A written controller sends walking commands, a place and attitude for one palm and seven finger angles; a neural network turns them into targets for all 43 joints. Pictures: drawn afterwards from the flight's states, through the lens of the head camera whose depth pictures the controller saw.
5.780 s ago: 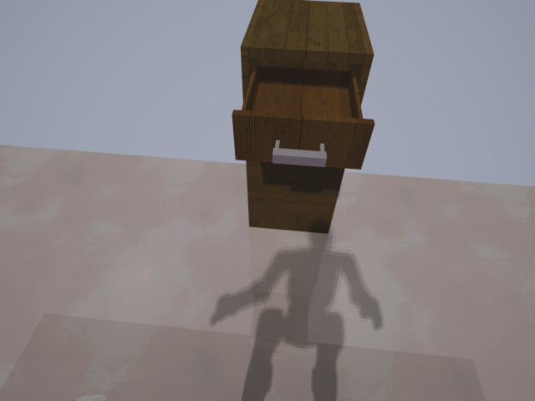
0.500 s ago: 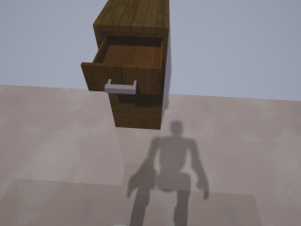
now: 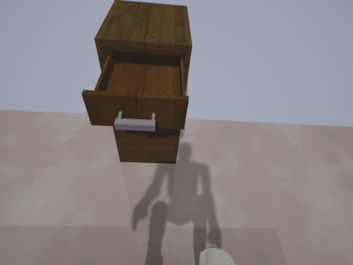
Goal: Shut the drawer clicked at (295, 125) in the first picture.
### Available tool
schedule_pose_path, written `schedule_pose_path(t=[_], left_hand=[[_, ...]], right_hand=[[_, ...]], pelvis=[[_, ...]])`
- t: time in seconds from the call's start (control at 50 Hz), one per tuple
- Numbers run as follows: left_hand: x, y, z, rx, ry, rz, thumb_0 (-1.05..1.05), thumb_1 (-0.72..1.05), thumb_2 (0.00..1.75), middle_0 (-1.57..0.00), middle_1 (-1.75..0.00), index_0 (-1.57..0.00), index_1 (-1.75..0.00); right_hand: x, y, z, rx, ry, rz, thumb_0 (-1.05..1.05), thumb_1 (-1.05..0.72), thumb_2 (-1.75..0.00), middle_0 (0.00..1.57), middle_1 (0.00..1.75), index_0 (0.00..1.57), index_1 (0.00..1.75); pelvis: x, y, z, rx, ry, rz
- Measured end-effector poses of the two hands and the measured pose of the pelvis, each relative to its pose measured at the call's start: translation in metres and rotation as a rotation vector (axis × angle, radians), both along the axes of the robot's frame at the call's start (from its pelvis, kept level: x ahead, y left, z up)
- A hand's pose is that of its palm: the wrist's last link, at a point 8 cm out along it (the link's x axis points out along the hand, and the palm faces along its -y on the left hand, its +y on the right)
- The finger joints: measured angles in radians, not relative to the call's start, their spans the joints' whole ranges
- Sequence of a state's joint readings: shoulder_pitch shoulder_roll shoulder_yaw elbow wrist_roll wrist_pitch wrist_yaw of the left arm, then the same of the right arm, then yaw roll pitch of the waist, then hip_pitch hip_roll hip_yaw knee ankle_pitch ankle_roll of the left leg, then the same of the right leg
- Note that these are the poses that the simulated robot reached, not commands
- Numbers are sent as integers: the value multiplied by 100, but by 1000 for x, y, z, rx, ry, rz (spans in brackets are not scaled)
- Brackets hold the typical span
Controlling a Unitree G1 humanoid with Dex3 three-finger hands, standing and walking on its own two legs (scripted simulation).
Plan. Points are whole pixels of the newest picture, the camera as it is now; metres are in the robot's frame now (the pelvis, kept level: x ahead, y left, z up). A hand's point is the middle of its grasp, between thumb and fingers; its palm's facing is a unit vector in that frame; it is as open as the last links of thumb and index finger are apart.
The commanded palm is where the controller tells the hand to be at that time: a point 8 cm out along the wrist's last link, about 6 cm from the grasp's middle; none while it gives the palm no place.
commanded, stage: take the last steps up to it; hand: left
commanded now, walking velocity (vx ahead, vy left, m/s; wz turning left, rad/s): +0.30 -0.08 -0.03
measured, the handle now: (136, 119) +0.54 +0.15 -0.03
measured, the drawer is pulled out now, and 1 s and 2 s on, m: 0.29 0.29 0.29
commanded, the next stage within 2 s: come to a stop and stand still in 0.52 s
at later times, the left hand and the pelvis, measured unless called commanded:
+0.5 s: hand (127, 250) +0.20 +0.13 -0.18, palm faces +0.07 -0.98 -0.21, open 7.2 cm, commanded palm none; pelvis +0.16 -0.06 -0.01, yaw +1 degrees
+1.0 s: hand (136, 242) +0.22 +0.11 -0.18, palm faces +0.07 -0.97 -0.22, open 7.4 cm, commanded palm none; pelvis +0.20 -0.08 -0.01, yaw +0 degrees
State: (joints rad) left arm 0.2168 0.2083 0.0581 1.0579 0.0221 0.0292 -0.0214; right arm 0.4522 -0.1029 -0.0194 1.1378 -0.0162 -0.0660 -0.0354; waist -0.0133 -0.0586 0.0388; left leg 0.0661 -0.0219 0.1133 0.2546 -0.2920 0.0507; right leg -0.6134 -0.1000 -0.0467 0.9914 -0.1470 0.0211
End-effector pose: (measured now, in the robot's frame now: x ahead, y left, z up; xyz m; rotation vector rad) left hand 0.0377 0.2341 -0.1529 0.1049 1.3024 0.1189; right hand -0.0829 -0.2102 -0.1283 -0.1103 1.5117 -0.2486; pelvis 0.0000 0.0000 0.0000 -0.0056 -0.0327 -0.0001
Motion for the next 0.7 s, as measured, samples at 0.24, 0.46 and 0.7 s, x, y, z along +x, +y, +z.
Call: schedule_pose_path(t=[0.24,0.46,0.7], left_hand=[[186,-69,-2,22,-226,-111,1,91,90,-20,-30,-20,-29],[157,-60,9,81,-76,17,-2,95,90,-20,-30,-20,-29],[128,-52,-18,-17,145,98,0,92,90,-20,-30,-20,-29]], right_hand=[[22,-23,-25,101,218,-112,0,-91,-90,21,30,20,30],[257,-82,-20,13,-219,60,0,-92,-90,20,30,20,29],[383,-44,-2,-17,-396,187,0,-92,-90,20,30,20,29]], pelvis=[[94,-53,-27,0,13,-4],[153,-63,-7,-20,-2,17],[213,-34,-12,-14,-22,-3]])
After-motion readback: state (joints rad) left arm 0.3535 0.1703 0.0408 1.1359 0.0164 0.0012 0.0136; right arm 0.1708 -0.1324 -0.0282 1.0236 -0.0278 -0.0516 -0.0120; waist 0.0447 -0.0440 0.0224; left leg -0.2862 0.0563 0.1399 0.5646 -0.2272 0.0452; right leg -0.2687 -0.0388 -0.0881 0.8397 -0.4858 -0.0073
